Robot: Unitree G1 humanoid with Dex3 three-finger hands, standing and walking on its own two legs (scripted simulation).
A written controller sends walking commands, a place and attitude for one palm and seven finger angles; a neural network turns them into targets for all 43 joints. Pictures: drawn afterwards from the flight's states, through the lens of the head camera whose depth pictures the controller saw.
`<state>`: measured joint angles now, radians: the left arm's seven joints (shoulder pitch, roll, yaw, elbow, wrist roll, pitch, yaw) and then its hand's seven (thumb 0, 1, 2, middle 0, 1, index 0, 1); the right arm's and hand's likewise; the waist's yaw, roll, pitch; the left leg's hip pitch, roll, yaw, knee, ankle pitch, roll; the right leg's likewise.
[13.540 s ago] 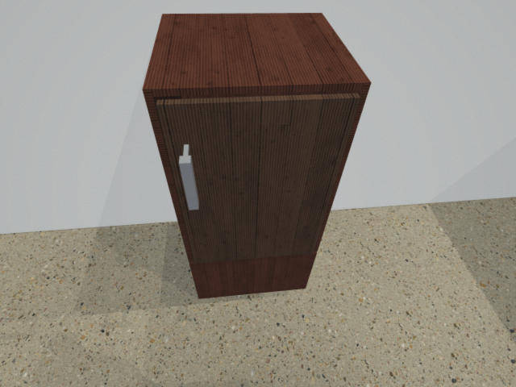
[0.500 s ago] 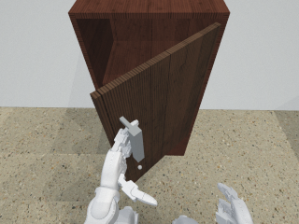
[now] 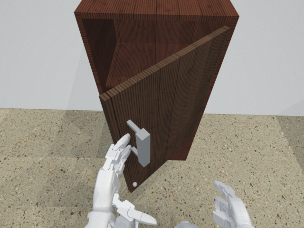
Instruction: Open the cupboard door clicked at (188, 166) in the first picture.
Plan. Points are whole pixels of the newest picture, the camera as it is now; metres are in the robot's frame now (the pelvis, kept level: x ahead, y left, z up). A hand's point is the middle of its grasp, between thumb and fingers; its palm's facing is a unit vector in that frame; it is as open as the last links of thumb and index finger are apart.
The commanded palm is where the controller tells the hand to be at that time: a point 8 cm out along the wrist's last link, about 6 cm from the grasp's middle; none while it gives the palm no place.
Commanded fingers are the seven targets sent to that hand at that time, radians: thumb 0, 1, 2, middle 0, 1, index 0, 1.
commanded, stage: slide the hand sideways off the handle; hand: left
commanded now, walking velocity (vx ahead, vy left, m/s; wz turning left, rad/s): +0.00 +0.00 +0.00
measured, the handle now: (138, 144) +0.32 +0.06 +0.06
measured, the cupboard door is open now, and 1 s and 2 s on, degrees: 44 44 44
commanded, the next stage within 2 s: draw the hand back to the body in 0.46 s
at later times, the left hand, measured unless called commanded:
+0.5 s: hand (110, 201) +0.18 +0.10 +0.05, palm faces +0.02 -1.00 -0.01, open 16.3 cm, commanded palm +0.15 +0.16 +0.05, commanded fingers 0.00 -0.50 0.30 -0.15 -0.30 -0.15 -0.30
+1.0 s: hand (81, 192) +0.18 +0.15 +0.11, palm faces -0.01 -1.00 -0.04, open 16.3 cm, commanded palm +0.15 +0.21 +0.13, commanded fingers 0.00 -0.40 0.34 -0.15 -0.30 -0.15 -0.30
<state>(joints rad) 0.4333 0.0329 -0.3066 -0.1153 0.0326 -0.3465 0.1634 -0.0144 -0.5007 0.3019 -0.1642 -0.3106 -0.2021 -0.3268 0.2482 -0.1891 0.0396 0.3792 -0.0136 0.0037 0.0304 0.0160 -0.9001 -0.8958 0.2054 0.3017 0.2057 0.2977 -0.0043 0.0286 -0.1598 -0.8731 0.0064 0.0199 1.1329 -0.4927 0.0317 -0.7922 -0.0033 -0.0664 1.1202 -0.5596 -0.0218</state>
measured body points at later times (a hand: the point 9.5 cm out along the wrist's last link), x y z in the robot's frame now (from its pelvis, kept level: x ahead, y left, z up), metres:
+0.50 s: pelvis +0.00 -0.02 -0.01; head +0.06 -0.03 +0.43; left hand +0.17 +0.16 +0.05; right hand +0.20 -0.25 -0.09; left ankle +0.04 +0.10 -0.65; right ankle +0.00 -0.11 -0.65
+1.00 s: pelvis +0.01 -0.01 +0.02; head +0.02 -0.01 +0.47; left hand +0.18 +0.20 +0.12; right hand +0.20 -0.23 -0.04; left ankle +0.04 +0.10 -0.65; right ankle +0.00 -0.11 -0.65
